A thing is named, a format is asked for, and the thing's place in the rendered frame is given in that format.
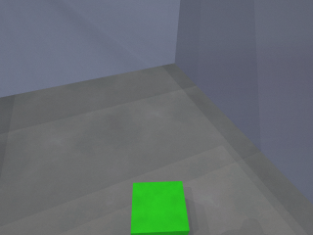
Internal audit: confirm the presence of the carton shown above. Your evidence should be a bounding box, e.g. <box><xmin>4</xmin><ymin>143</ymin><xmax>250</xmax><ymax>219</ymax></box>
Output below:
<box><xmin>130</xmin><ymin>181</ymin><xmax>190</xmax><ymax>235</ymax></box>

